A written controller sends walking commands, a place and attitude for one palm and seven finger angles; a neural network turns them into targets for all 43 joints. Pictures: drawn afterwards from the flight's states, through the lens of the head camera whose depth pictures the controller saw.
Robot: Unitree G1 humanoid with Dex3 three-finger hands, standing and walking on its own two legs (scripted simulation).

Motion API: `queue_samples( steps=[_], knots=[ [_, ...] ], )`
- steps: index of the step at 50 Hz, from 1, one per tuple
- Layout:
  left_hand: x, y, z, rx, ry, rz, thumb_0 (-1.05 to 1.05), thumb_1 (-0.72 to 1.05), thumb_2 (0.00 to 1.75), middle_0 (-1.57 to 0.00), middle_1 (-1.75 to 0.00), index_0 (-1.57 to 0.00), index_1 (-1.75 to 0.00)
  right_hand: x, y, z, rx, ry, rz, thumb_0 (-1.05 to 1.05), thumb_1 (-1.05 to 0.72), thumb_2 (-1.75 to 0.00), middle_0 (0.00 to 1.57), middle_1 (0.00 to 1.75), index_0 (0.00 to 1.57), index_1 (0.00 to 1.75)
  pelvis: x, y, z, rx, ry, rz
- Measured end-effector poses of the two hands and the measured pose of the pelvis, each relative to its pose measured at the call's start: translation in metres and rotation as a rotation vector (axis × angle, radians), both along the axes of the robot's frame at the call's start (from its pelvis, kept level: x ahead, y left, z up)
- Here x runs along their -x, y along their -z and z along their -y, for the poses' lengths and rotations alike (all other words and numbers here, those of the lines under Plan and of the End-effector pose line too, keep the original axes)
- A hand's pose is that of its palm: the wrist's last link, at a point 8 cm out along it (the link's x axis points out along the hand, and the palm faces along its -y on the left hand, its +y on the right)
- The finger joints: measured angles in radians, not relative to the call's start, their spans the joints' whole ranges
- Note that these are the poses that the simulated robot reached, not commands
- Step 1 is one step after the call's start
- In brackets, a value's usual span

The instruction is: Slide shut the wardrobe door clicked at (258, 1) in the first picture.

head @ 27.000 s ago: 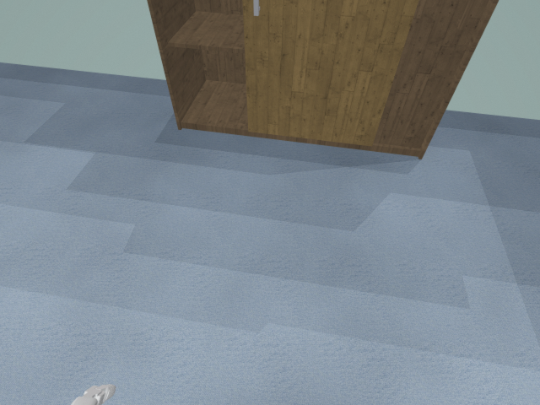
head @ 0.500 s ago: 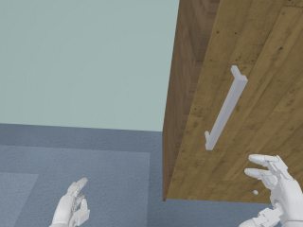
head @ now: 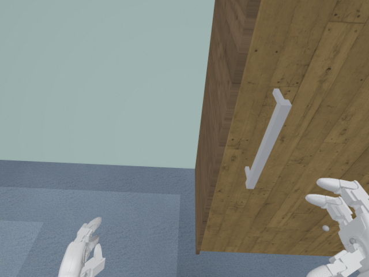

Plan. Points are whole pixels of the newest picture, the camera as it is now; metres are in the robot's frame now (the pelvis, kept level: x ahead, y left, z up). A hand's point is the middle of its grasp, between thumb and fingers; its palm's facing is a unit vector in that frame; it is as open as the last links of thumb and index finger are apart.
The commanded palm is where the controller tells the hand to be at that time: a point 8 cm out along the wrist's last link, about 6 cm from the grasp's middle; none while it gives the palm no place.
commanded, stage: draw the hand back to the body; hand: right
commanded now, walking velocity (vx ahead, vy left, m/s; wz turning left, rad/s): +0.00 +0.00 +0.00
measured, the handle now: (261, 145) +0.40 -0.18 +0.10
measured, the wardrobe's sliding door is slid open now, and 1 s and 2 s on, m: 0.00 0.00 0.00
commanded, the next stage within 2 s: step back with the hand held close in 1.10 s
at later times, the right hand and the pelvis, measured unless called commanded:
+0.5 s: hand (351, 207) +0.21 -0.26 +0.16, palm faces +0.38 +0.85 -0.36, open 11.0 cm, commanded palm +0.16 -0.30 +0.18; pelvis +0.01 -0.02 +0.02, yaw +2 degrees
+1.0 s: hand (360, 201) +0.20 -0.26 +0.18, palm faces +0.42 +0.83 -0.36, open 7.5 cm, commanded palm +0.15 -0.30 +0.19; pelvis +0.01 -0.01 +0.02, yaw +2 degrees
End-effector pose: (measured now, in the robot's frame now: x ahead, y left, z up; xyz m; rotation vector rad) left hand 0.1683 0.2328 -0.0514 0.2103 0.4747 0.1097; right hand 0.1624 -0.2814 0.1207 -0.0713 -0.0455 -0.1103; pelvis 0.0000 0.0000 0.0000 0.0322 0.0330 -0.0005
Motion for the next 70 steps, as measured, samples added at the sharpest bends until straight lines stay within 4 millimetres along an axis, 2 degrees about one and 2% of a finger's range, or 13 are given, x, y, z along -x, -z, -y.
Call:
queue_samples(
  steps=[3,9,19,26,38,43,50,62,67,70],
  knots=[
    [-0.004,-0.003,0.006,0.001,0.011,0.012,0.02,0.90,0.90,-0.20,-0.30,-0.21,-0.30,0.001,-0.006,0.000,0.046,0.015,-0.009,-0.02,0.51,-0.22,0.26,1.12,0.25,1.12,0.001,-0.002,0.002,0.000,-0.003,0.013],
    [-0.009,-0.007,0.020,0.007,0.026,-0.027,0.01,0.90,0.90,-0.20,-0.30,-0.21,-0.30,0.008,-0.018,0.008,0.227,0.202,-0.032,-0.02,0.36,-0.29,0.25,1.03,0.25,1.03,0.000,-0.009,0.006,0.002,-0.014,0.055],
    [-0.008,0.001,0.033,0.018,0.039,-0.130,0.01,0.90,0.90,-0.20,-0.30,-0.21,-0.30,0.002,-0.040,0.015,0.298,0.276,0.021,-0.01,0.03,-0.45,0.24,0.84,0.24,0.84,-0.008,-0.017,0.015,0.011,-0.019,0.093],
    [-0.008,0.001,0.031,0.023,0.022,-0.156,0.01,0.90,0.90,-0.20,-0.30,-0.21,-0.30,-0.004,-0.056,0.019,0.336,0.274,0.064,-0.01,-0.22,-0.57,0.24,0.69,0.23,0.69,-0.014,-0.020,0.017,0.011,-0.030,0.101],
    [-0.012,-0.001,0.021,0.010,0.005,-0.166,0.01,0.90,0.90,-0.20,-0.30,-0.21,-0.30,-0.003,-0.077,0.026,0.368,0.309,0.135,0.00,-0.65,-0.78,0.22,0.44,0.22,0.44,-0.014,-0.022,0.015,0.011,-0.032,0.112],
    [-0.012,-0.002,0.020,0.014,0.004,-0.167,0.01,0.90,0.90,-0.20,-0.30,-0.21,-0.30,-0.002,-0.077,0.024,0.360,0.314,0.140,0.01,-0.79,-0.85,0.22,0.36,0.21,0.36,-0.013,-0.022,0.013,0.012,-0.034,0.112],
    [-0.010,-0.002,0.019,0.014,0.004,-0.169,0.01,0.90,0.90,-0.20,-0.30,-0.21,-0.30,0.000,-0.073,0.019,0.351,0.303,0.123,0.01,-0.86,-0.88,0.21,0.31,0.21,0.31,-0.012,-0.022,0.010,0.012,-0.034,0.115],
    [-0.005,-0.001,0.016,0.020,0.000,-0.172,0.01,0.90,0.90,-0.20,-0.30,-0.21,-0.30,0.003,-0.076,0.017,0.356,0.307,0.133,0.01,-0.89,-0.90,0.21,0.30,0.21,0.30,-0.008,-0.022,0.007,0.013,-0.033,0.123],
    [0.001,-0.001,0.013,0.004,-0.011,-0.205,0.01,0.90,0.90,-0.20,-0.30,-0.21,-0.30,-0.006,-0.088,0.028,0.410,0.316,0.198,0.01,-0.89,-0.90,0.22,0.30,0.21,0.30,-0.003,-0.022,0.007,0.001,-0.048,0.086],
    [0.008,-0.002,0.009,-0.003,-0.047,-0.223,0.01,0.90,0.90,-0.20,-0.30,-0.21,-0.30,-0.014,-0.084,0.027,0.419,0.280,0.187,0.01,-0.89,-0.90,0.21,0.30,0.21,0.30,0.001,-0.022,0.012,0.003,-0.066,0.063]
  ],
)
